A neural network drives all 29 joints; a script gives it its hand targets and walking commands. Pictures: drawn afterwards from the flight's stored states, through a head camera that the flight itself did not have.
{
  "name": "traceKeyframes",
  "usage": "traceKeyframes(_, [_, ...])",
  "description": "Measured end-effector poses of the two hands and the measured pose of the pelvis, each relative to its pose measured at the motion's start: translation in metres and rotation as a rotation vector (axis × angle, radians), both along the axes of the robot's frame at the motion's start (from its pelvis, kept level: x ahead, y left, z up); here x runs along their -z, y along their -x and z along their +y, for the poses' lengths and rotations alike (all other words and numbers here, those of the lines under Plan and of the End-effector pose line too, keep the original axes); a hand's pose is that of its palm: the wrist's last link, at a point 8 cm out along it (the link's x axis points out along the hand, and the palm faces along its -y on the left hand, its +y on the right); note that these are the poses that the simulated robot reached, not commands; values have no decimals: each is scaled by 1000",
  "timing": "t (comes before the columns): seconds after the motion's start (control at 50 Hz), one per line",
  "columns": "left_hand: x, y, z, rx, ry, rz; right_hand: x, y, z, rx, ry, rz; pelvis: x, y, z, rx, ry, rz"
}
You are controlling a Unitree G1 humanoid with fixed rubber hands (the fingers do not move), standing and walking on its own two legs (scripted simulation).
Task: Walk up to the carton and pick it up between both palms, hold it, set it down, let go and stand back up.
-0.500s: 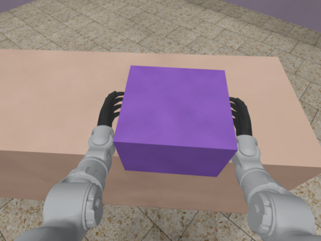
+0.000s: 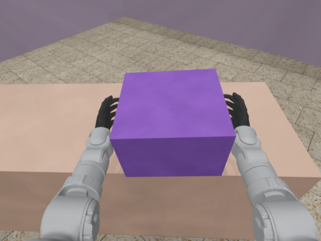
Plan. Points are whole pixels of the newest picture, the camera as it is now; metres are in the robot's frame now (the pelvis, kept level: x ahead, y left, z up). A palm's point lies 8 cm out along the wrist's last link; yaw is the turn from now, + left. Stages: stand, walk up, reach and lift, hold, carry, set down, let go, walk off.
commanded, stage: reach and lift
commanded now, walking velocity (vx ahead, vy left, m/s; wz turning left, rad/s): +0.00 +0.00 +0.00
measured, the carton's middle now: (171, 122) +0.43 -0.05 +0.08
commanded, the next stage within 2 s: hold in 1.52 s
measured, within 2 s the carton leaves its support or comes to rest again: neither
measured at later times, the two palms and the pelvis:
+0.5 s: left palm (96, 129) +0.37 +0.14 +0.14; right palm (243, 131) +0.33 -0.22 +0.12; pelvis -0.01 +0.00 +0.00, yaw -2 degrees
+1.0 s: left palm (88, 127) +0.36 +0.15 +0.17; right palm (242, 128) +0.33 -0.21 +0.14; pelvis -0.02 +0.00 +0.00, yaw -1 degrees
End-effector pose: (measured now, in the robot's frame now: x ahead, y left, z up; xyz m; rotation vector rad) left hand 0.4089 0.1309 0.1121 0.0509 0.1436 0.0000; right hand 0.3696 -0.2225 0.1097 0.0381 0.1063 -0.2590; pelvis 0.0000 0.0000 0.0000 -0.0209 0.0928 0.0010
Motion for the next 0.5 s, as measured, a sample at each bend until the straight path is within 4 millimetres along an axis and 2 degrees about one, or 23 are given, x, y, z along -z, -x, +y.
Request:
traceKeyframes(0.2, [-15,17,8,-19,33,24,-16,13,8,-12,10,23,-3,6,2,13,-1,-92])
traceKeyframes(0.36, [-19,33,10,-13,-20,59,-5,30,10,-15,-13,61,-2,9,4,27,2,-130])
traceKeyframes(0.5, [-31,40,7,-23,-17,59,-9,36,7,-19,-16,61,-2,11,1,32,0,-141])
